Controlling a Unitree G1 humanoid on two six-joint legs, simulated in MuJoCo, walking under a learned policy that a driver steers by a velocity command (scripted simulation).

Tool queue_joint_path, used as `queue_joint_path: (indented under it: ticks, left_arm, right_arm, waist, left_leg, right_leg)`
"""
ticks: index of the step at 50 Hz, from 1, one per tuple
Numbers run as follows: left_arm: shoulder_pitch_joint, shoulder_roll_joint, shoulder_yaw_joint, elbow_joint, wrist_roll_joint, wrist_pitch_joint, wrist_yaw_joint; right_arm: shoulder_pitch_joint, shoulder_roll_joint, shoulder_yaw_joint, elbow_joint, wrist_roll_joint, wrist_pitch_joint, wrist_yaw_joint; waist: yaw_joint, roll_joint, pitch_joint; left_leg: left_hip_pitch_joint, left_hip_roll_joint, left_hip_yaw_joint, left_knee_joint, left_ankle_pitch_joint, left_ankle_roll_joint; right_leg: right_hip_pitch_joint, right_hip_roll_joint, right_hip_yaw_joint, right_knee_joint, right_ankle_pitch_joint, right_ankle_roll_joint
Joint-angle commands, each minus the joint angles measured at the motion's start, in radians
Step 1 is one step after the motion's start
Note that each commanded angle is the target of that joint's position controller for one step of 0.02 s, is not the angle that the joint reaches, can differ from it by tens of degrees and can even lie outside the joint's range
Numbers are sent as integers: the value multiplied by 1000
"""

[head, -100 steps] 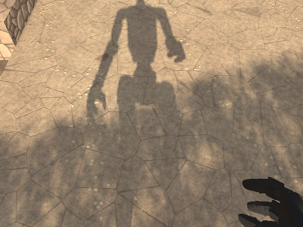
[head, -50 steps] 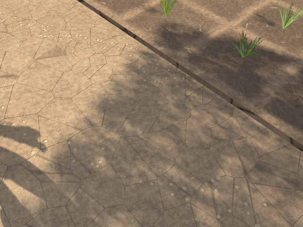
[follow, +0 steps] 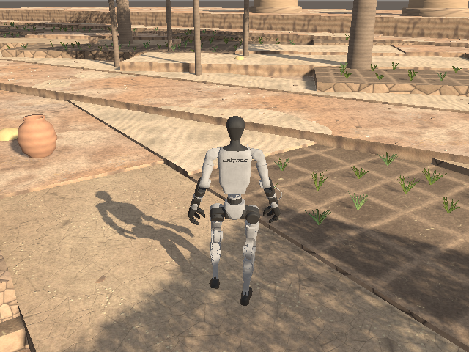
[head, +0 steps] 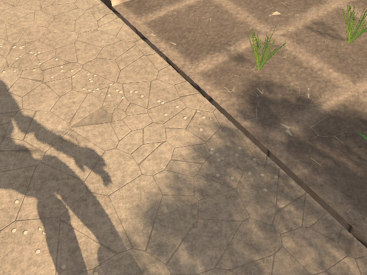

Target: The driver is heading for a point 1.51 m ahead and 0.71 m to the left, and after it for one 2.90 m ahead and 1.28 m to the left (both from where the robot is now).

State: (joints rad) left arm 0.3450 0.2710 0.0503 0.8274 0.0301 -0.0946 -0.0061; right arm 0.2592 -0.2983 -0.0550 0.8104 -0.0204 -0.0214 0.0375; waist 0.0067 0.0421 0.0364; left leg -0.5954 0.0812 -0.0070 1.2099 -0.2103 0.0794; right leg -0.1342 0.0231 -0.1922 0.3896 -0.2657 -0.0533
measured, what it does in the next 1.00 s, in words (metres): walks ahead, turning left: left foot, then right foot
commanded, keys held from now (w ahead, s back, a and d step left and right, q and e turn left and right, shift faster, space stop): q+shift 0.74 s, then shift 0.26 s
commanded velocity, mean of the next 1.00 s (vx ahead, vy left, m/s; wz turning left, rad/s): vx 0.15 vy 0.00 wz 0.82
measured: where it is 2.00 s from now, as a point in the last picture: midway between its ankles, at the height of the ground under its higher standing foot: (147, 208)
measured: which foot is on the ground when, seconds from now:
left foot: up 0.00-0.20, down 0.22-0.70, up 0.72-1.00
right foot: down 0.00-0.22, up 0.24-0.68, down 0.70-1.00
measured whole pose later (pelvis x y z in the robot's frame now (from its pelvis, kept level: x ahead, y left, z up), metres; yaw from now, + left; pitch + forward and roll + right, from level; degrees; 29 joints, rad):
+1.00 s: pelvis +0.37 -0.05 +0.00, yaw +49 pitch +1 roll +0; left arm 0.14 0.26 0.05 0.70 0.01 0.02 0.02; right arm 0.18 -0.32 -0.06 0.58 0.01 0.06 -0.02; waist 0.03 0.02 0.08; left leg -0.45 0.00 -0.09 0.97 -0.44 -0.09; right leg -0.30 0.00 0.00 0.45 -0.16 -0.02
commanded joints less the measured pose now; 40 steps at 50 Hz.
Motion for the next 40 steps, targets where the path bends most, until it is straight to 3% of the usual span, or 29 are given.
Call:
queue_joint_path:
  ticks: [1, 2, 4, 5, 6, 8, 9, 10, 11, 12, 13, 14, 15, 16, 18, 21, 23, 25, 28, 31, 33, 34, 35, 36, 37, 38, 39, 40]
  left_arm:
    - [-185, 63, 17, -96, -35, -39, 18]
    - [-228, 83, 18, -113, -34, -34, 32]
    - [-212, 118, 24, -114, -32, -20, 62]
    - [-157, 151, 31, -104, -34, -15, 77]
    - [-132, 181, 37, -100, -41, -8, 86]
    - [-166, 226, 54, -126, -67, 14, 88]
    - [-207, 228, 58, -145, -75, 25, 80]
    - [-256, 191, 50, -162, -81, 27, 60]
    - [-246, 70, 19, -161, -65, 22, 28]
    - [-73, -17, -4, -196, -28, 10, 7]
    - [0, 104, 1, -209, -25, -6, -1]
    - [-98, 183, 17, -229, -38, -9, 1]
    - [-173, 181, 23, -243, -30, -1, 13]
    - [-195, 171, 24, -243, -21, 14, 25]
    - [-225, 163, 29, -249, -17, 42, 30]
    - [-266, 86, 13, -247, -12, 52, 34]
    - [-290, 80, 13, -244, -25, 61, 38]
    - [-324, 86, 18, -241, -31, 66, 39]
    - [-380, 93, 26, -245, -33, 58, 37]
    - [-397, 111, 36, -242, -33, 36, 26]
    - [-356, 134, 50, -222, -36, 25, 16]
    - [-319, 139, 57, -206, -38, 22, 14]
    - [-302, 156, 63, -198, -35, 25, 15]
    - [-327, 207, 69, -228, -20, 42, 22]
    - [-293, 214, 71, -225, 18, 51, 19]
    - [-303, 175, 69, -236, 8, 49, 24]
    - [-328, 129, 54, -243, -6, 56, 32]
    - [-327, 115, 44, -248, -16, 68, 39]
  right_arm:
    - [37, -14, -13, -72, 92, 0, -11]
    - [0, -27, -9, -91, 98, -12, -14]
    - [-79, -11, -2, -117, 54, -32, 2]
    - [-101, -2, -3, -130, 40, -35, 14]
    - [-76, -7, -9, -136, 38, -34, 27]
    - [58, -80, -41, -128, 51, -13, 36]
    - [171, -144, -69, -115, 53, 1, 29]
    - [319, -209, -101, -86, 48, 13, 10]
    - [286, -212, -100, -78, 53, 18, -17]
    - [133, -255, -87, -161, -5, -1, -22]
    - [94, -276, -89, -231, -35, -23, -5]
    - [8, -243, -89, -274, -4, -26, 4]
    - [-48, -193, -78, -283, 37, -26, 1]
    - [-75, -166, -67, -290, 53, -26, -6]
    - [-100, -162, -72, -301, 41, -12, -24]
    - [-57, -184, -84, -289, 42, 17, -61]
    - [-52, -194, -88, -294, 47, 45, -82]
    - [-69, -186, -87, -307, 53, 63, -94]
    - [-76, -172, -84, -320, 44, 76, -94]
    - [-82, -165, -83, -334, 39, 78, -85]
    - [-108, -161, -80, -349, 43, 78, -79]
    - [-127, -155, -76, -355, 50, 79, -76]
    - [-85, -115, -63, -350, 52, 81, -71]
    - [15, -60, -46, -335, 39, 81, -66]
    - [0, -156, -70, -374, 46, 70, -56]
    - [-18, -234, -88, -353, 42, 63, -53]
    - [-25, -247, -93, -325, 43, 69, -54]
    - [-20, -216, -85, -301, 37, 80, -60]
  waist:
    - [-66, -192, 43]
    - [-73, -178, 46]
    - [-44, -89, 60]
    - [-24, -72, 28]
    - [-32, -90, -11]
    - [-105, -162, -94]
    - [-170, -168, -143]
    - [-247, -105, -194]
    - [-205, 135, -92]
    - [-4, 310, -137]
    - [-31, 191, -425]
    - [-29, 27, -346]
    - [6, -117, -206]
    - [30, -157, -166]
    - [46, -112, -117]
    - [21, -77, -158]
    - [8, -35, -205]
    - [-6, 17, -199]
    - [-34, 90, -156]
    - [-49, 131, -147]
    - [-33, 149, -151]
    - [-10, 137, -148]
    - [-24, 35, -178]
    - [-81, -177, -213]
    - [-81, -319, -173]
    - [-62, -265, -134]
    - [-51, -191, -105]
    - [-44, -136, -97]
  left_leg:
    - [-80, 41, -36, -42, 98, -32]
    - [-61, 28, 1, -151, 162, -42]
    - [69, -32, 108, -420, 318, -55]
    - [125, -76, 159, -494, 380, -58]
    - [176, -107, 181, -530, 399, -52]
    - [311, -151, 179, -539, 320, -14]
    - [433, -158, 151, -534, 278, 24]
    - [614, -155, 102, -608, 339, 68]
    - [658, -95, -10, -726, 574, 107]
    - [791, 82, -465, -625, 1052, 310]
    - [878, 237, -766, -798, 769, 437]
    - [786, 207, -761, -884, 396, 397]
    - [641, 150, -699, -919, 194, 331]
    - [534, 122, -660, -931, 178, 294]
    - [390, 31, -528, -923, 320, 238]
    - [371, -33, -432, -851, 565, 197]
    - [400, -49, -440, -825, 499, 159]
    - [392, -71, -457, -820, 331, 115]
    - [383, -85, -511, -818, 167, 94]
    - [421, -75, -582, -768, 200, 88]
    - [417, -84, -625, -728, 216, 70]
    - [388, -110, -620, -689, 148, 49]
    - [309, -170, -557, -569, -159, 11]
    - [160, -283, -383, -334, -458, -35]
    - [6, -281, -277, -145, -481, -82]
    - [-18, -196, -234, -36, -391, -126]
    - [-23, -164, -215, 7, -306, -143]
    - [-16, -156, -193, 61, -257, -154]
  right_leg:
    - [-15, -214, 53, -190, 697, -8]
    - [-37, -192, 6, -203, 677, -3]
    - [-91, -143, -78, -160, 700, 17]
    - [-58, -150, -83, -107, 814, 24]
    - [-11, -164, -80, -44, 924, 35]
    - [47, -204, -64, 117, 1105, 48]
    - [24, -218, -49, 267, 1112, 47]
    - [-47, -196, -33, 521, 934, 55]
    - [-202, -30, -21, 860, -56, 96]
    - [-516, 125, 135, 1214, -444, 141]
    - [-541, 113, 366, 1294, -382, 126]
    - [-561, 72, 386, 1199, -300, 92]
    - [-581, 35, 371, 1096, -235, 88]
    - [-547, 10, 374, 1021, -200, 91]
    - [-454, -5, 371, 863, -175, 110]
    - [-428, 25, 336, 671, -108, 150]
    - [-427, 42, 346, 587, -31, 166]
    - [-421, 52, 356, 509, 36, 166]
    - [-399, 62, 369, 399, 61, 156]
    - [-345, 68, 385, 262, 40, 135]
    - [-243, 62, 383, 121, 59, 116]
    - [-160, 44, 366, 5, 150, 102]
    - [-19, -68, 420, -66, 249, 53]
    - [121, -289, 605, -22, 428, -47]
    - [52, -417, 796, -77, 422, -187]
    - [9, -408, 784, -80, 330, -217]
    - [-17, -329, 658, -63, 232, -181]
    - [-34, -270, 580, -53, 178, -146]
